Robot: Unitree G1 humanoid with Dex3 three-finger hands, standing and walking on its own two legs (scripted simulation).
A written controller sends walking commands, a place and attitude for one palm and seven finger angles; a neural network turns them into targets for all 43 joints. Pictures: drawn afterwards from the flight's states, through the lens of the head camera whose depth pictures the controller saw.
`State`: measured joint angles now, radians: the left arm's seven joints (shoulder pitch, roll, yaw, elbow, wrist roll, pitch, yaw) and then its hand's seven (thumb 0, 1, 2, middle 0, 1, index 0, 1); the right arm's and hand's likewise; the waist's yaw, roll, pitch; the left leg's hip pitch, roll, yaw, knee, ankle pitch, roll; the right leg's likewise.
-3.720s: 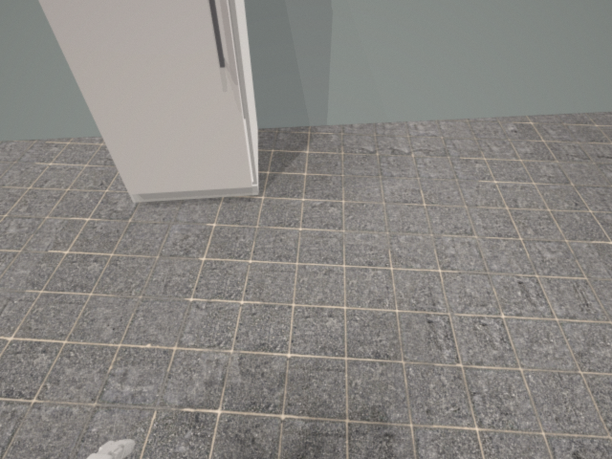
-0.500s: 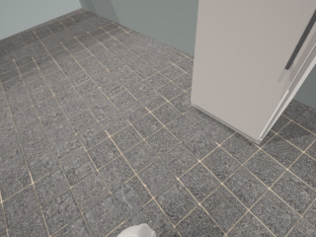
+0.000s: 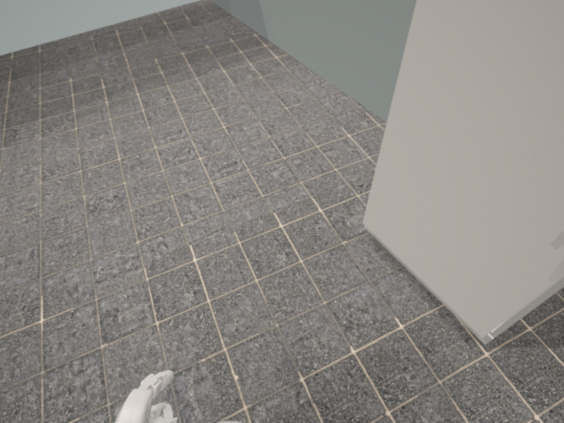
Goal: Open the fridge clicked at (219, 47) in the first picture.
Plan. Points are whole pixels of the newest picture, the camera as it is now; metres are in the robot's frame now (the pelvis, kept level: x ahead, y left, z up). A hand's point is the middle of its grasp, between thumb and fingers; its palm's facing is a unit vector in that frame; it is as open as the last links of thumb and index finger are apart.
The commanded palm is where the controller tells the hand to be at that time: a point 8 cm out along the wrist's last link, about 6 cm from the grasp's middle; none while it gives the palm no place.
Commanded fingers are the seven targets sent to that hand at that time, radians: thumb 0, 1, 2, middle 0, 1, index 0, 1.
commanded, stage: walk to a spot facing it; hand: right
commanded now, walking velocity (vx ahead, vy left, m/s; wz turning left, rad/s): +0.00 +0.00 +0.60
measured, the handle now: out of the picture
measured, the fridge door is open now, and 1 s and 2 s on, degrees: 0 0 0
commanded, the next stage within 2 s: none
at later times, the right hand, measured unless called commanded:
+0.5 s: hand (373, 332) +0.29 -0.15 -0.14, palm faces -0.27 +0.93 -0.26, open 7.3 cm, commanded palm none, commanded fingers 0.00 -0.90 -0.90 0.20 0.30 0.20 0.30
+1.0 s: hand (403, 319) +0.32 -0.21 -0.16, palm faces -0.49 +0.85 -0.20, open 7.3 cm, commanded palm none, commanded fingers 0.00 -0.90 -0.90 0.20 0.30 0.20 0.30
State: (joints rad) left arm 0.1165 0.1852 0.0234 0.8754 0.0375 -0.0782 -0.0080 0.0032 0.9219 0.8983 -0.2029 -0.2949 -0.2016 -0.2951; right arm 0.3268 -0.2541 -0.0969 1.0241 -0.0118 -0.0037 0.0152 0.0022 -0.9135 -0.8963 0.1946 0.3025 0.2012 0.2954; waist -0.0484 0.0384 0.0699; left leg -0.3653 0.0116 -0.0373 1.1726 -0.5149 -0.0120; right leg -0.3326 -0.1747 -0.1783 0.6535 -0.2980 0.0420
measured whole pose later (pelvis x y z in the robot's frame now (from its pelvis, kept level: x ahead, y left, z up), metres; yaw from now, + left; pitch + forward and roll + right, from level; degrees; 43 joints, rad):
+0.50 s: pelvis +0.12 +0.01 +0.00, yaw +16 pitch -1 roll -1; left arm 0.19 0.23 0.05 0.92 0.02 0.06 0.01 0.00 0.91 0.90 -0.20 -0.29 -0.20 -0.29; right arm 0.12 -0.20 -0.05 0.87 -0.01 0.03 0.00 0.00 -0.91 -0.90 0.20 0.30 0.20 0.30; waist 0.03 -0.03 0.13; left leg -0.37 -0.02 0.05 0.57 -0.18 0.07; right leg -0.49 -0.14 -0.06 1.16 -0.40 0.10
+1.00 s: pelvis +0.15 -0.06 +0.02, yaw +35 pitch +0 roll +3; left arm 0.22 0.16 0.03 0.90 0.02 0.01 0.02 0.00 0.90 0.90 -0.21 -0.30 -0.20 -0.30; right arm 0.23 -0.27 -0.11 0.93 -0.02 0.09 0.03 0.00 -0.91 -0.90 0.19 0.30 0.20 0.30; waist -0.01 0.03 0.07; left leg -0.50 0.04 -0.01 1.14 -0.38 -0.10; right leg -0.18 -0.12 -0.23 0.48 -0.28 -0.02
